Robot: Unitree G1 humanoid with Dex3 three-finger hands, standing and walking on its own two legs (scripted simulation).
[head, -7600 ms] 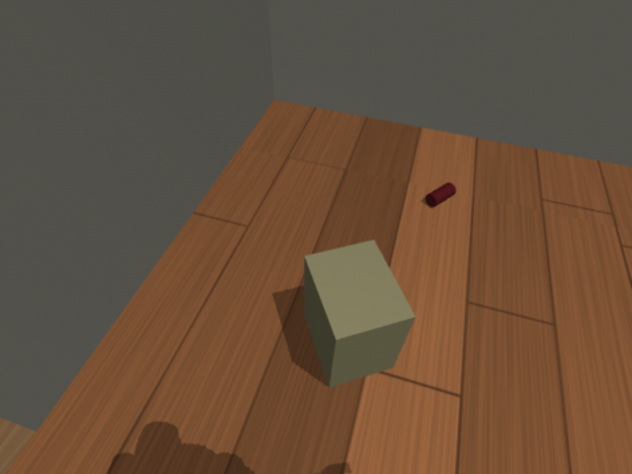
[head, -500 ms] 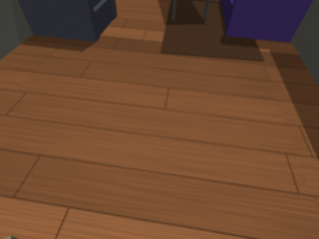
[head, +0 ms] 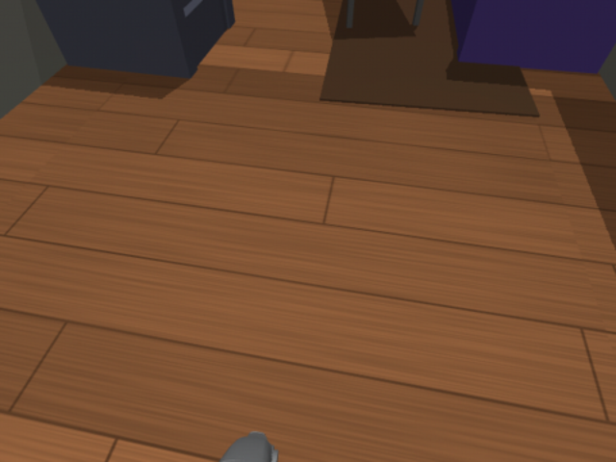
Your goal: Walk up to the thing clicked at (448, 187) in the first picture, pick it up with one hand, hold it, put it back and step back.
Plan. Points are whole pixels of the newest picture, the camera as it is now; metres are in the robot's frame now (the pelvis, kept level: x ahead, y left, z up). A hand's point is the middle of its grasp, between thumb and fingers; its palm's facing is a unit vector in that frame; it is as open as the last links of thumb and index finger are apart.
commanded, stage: walk up
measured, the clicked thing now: out of the picture +0.29 +1.48 -0.74
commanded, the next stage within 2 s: none
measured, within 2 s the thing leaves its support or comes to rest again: neither
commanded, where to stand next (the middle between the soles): +0.63 +0.04 m, yaw -2 degrees
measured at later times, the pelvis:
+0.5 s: pelvis +0.24 +0.03 +0.00, yaw -1 degrees
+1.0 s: pelvis +0.45 +0.02 -0.02, yaw +15 degrees
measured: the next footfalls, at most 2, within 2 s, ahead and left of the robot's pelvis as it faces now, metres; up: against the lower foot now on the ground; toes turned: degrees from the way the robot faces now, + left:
left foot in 0.10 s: +0.23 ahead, +0.13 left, +0.00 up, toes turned +4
right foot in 0.58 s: +0.43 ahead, -0.12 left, +0.00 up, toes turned -4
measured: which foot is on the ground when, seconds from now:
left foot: up 0.00-0.08, down 0.10-0.60, up 0.62-0.98, down 1.00-1.00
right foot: down 0.00-0.16, up 0.18-0.56, down 0.58-1.00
